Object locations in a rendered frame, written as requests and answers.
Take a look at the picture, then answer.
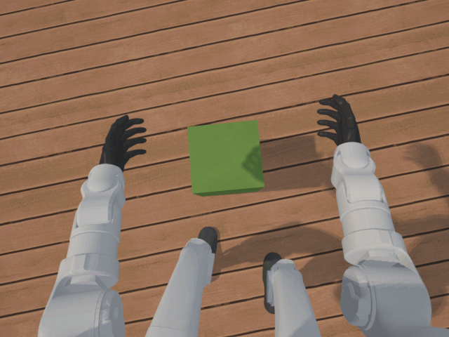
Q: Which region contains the carton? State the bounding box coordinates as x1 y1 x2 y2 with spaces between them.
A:
187 120 264 197

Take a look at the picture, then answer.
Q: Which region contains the right robot upper arm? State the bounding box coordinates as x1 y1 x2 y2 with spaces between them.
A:
340 263 449 337

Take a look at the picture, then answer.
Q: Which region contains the right robot forearm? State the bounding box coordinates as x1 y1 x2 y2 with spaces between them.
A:
331 142 431 322

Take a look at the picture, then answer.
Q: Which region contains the left robot upper arm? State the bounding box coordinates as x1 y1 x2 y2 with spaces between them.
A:
40 288 126 337

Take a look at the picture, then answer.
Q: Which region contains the left robot forearm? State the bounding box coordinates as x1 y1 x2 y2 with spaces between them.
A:
38 164 126 337

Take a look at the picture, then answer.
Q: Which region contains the right robot hand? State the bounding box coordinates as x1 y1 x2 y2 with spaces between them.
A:
317 94 361 146

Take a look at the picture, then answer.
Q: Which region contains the robot left thigh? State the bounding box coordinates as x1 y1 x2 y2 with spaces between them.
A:
145 245 215 337

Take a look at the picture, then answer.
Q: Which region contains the robot right shin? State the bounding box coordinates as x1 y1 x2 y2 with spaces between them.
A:
269 259 303 304

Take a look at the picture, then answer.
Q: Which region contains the left robot hand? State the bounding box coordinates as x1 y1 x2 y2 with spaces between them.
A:
99 115 147 172

